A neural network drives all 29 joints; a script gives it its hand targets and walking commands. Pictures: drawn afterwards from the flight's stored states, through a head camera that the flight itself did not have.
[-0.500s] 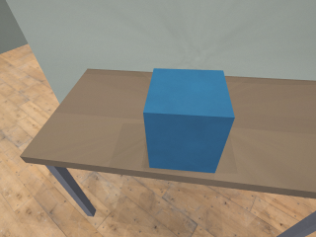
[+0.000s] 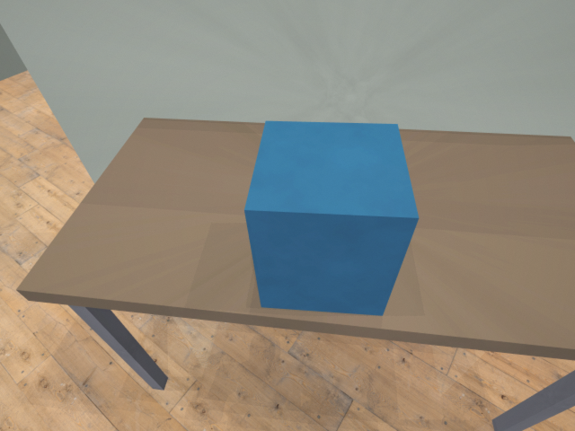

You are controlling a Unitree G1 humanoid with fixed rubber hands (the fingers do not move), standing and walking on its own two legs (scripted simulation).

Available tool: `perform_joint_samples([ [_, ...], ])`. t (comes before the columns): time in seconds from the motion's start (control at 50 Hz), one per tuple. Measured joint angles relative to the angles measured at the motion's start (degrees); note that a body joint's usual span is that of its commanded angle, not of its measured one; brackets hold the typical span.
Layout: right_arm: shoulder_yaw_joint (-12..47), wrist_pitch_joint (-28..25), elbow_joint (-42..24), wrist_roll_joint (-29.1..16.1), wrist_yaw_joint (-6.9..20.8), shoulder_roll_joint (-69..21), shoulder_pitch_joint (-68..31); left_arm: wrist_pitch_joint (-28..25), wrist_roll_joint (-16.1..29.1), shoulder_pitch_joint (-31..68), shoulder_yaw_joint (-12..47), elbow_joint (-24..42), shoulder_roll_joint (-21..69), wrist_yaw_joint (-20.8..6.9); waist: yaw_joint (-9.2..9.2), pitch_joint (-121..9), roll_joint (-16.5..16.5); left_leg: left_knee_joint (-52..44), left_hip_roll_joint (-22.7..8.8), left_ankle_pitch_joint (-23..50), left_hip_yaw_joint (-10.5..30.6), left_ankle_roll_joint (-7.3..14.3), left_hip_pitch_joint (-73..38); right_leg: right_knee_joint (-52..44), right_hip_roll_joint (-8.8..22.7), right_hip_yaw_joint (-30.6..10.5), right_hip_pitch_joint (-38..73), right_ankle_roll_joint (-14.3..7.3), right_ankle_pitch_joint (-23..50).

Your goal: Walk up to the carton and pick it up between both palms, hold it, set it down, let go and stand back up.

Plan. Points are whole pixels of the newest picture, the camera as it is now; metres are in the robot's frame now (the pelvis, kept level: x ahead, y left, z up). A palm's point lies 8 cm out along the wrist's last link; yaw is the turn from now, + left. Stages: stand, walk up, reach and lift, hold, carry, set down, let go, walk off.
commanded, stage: stand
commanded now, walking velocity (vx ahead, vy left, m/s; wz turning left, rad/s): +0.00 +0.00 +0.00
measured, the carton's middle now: (325, 220) +0.43 -0.04 +0.04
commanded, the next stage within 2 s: none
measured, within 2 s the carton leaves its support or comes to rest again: neither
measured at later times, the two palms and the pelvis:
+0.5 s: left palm out of the picture +0.10 +0.28 -0.12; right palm out of the picture +0.09 -0.28 -0.12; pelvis +0.04 +0.00 +0.00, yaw +0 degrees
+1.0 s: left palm out of the picture +0.11 +0.28 -0.13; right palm out of the picture +0.10 -0.27 -0.13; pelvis +0.06 +0.01 +0.00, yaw -1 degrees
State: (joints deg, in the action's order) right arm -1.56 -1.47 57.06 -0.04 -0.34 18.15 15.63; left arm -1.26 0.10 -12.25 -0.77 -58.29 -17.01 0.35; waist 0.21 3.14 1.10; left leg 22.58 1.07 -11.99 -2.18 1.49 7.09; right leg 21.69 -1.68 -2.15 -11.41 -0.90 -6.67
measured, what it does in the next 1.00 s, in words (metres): shifts its weight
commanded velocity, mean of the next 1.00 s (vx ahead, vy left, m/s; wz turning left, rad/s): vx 0.00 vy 0.00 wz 0.00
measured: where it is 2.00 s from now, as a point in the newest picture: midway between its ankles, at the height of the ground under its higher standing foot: outside the picture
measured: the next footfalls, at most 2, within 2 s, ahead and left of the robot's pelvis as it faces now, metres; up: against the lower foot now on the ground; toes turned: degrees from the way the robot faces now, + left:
none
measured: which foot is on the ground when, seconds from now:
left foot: down 0.00-1.00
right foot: down 0.00-1.00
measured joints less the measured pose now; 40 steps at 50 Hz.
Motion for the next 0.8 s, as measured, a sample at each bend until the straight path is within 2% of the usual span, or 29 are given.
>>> perform_joint_samples([
  [0.8, 0.6, 0.4, 3.6, -0.4, -1.7, -1.1, -4.5, 0.5, 0.2, 3.0, -0.2, -5.0, 0.1, 1.1, -0.18, 1.1, -0.3, -3.1, -0.5, -3.4, 0.0, 0.0, -6.2, -1.3, -0.5, -0.3, 5.2, 0.1, -4.2],
])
